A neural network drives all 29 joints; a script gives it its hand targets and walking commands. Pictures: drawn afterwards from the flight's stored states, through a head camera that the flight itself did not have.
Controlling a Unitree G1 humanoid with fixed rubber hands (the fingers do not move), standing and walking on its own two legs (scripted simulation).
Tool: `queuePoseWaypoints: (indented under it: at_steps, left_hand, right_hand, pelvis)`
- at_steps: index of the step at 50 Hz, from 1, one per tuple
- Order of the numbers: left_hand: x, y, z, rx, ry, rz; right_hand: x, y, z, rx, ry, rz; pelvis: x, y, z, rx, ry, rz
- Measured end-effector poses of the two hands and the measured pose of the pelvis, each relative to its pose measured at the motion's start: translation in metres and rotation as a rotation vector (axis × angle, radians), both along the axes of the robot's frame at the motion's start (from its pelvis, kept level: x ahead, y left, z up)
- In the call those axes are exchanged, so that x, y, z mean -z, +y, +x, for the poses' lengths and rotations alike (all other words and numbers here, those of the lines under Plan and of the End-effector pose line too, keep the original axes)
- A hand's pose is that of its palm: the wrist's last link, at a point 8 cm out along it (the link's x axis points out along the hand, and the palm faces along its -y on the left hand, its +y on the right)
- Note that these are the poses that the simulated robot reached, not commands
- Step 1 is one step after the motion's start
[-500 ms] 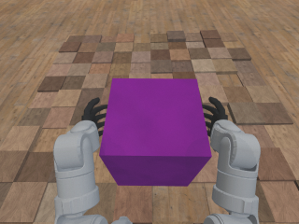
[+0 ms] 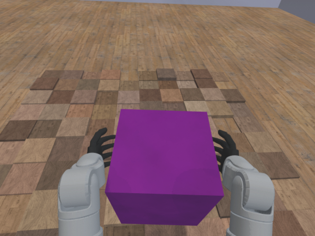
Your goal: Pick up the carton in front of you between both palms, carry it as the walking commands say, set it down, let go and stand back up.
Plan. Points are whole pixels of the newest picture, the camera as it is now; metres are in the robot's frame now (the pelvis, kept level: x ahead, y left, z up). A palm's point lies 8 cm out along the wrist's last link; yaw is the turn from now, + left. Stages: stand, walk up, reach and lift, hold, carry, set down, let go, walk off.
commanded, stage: carry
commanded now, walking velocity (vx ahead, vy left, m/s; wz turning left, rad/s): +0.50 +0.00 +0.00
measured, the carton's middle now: (161, 171) +0.30 -0.01 +0.05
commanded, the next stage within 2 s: none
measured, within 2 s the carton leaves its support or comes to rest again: neither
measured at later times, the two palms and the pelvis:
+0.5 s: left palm (123, 70) +0.66 +0.13 +0.13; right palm (202, 70) +0.68 -0.17 +0.14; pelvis +0.29 -0.04 +0.02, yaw +1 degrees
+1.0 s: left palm (129, 27) +1.00 +0.14 +0.19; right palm (191, 30) +0.99 -0.16 +0.19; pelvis +0.62 +0.00 +0.02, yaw +1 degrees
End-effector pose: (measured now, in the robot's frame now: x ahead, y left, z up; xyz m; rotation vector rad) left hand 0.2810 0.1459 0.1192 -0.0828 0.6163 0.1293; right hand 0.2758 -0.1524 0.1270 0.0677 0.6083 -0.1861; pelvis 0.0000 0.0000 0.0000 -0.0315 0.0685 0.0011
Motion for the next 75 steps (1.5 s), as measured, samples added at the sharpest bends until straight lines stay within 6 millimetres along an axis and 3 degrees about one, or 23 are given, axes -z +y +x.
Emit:
queuePoseWaypoints:
  at_steps: [4,8,11,15,24,32,36,40,45,50,54,57,59,63,66,71,75]
  left_hand:
    - [-0.014,-0.01,0.063,0.008,-0.038,0.055]
    - [-0.024,-0.021,0.141,0.011,-0.003,0.131]
    - [-0.025,-0.024,0.191,-0.005,0.077,0.144]
    - [-0.022,-0.023,0.245,-0.019,0.171,0.139]
    - [-0.016,-0.019,0.367,-0.023,0.196,0.098]
    - [-0.008,0.006,0.492,-0.012,0.083,0.052]
    - [-0.006,0.016,0.544,-0.011,0.075,0.013]
    - [-0.017,0.013,0.589,-0.002,0.055,-0.019]
    - [-0.043,0.002,0.649,0.014,-0.035,-0.024]
    - [-0.067,-0.01,0.719,0.02,-0.063,0.03]
    - [-0.073,-0.025,0.783,0.035,-0.036,0.079]
    - [-0.063,-0.033,0.829,0.026,0.018,0.119]
    - [-0.044,-0.035,0.851,0.017,0.07,0.125]
    - [0.0,-0.033,0.878,-0.007,0.207,0.11]
    - [0.021,-0.031,0.9,-0.03,0.24,0.093]
    - [0.039,-0.026,0.953,-0.052,0.197,0.059]
    - [0.045,-0.027,1.015,-0.018,0.12,0.032]
  right_hand:
    - [-0.007,-0.01,0.067,-0.047,-0.036,-0.021]
    - [-0.009,-0.022,0.153,-0.107,-0.004,-0.042]
    - [-0.011,-0.024,0.214,-0.156,0.073,-0.058]
    - [-0.012,-0.023,0.279,-0.172,0.166,-0.046]
    - [-0.01,-0.019,0.396,-0.129,0.194,-0.026]
    - [-0.01,0.005,0.509,-0.075,0.085,-0.032]
    - [-0.007,0.014,0.552,-0.046,0.076,-0.035]
    - [-0.014,0.011,0.584,0.008,0.054,-0.008]
    - [-0.04,0.001,0.638,0.034,-0.037,0.002]
    - [-0.061,-0.012,0.715,-0.007,-0.061,-0.016]
    - [-0.058,-0.025,0.784,-0.052,-0.032,-0.033]
    - [-0.041,-0.033,0.835,-0.09,0.022,-0.044]
    - [-0.024,-0.035,0.862,-0.107,0.071,-0.04]
    - [0.015,-0.033,0.9,-0.122,0.207,-0.02]
    - [0.035,-0.03,0.928,-0.123,0.241,-0.008]
    - [0.05,-0.026,0.981,-0.096,0.199,0.012]
    - [0.05,-0.028,1.029,-0.051,0.124,-0.007]
  pelvis:
    - [0.012,-0.012,0.05,-0.019,-0.019,0.029]
    - [0.02,-0.027,0.104,-0.024,-0.037,0.012]
    - [0.012,-0.039,0.134,-0.031,-0.03,0.03]
    - [-0.007,-0.048,0.171,-0.031,-0.013,0.039]
    - [-0.024,-0.041,0.277,-0.024,0.018,0.027]
    - [-0.004,-0.007,0.406,-0.013,0.009,0.02]
    - [-0.012,0.004,0.452,0.001,0.024,0.021]
    - [-0.026,0.011,0.494,0.004,0.042,0.005]
    - [-0.029,0.009,0.552,-0.008,0.045,0.016]
    - [-0.019,-0.002,0.622,-0.014,0.026,0.051]
    - [0.002,-0.017,0.689,-0.017,0.006,0.068]
    - [0.021,-0.03,0.732,-0.024,0.004,0.058]
    - [0.028,-0.037,0.751,-0.015,0.008,0.046]
    - [0.022,-0.044,0.787,-0.009,0.02,0.053]
    - [0.017,-0.046,0.817,-0.006,0.025,0.056]
    - [0.016,-0.042,0.879,0.001,0.032,0.05]
    - [0.024,-0.033,0.938,0.012,0.011,0.067]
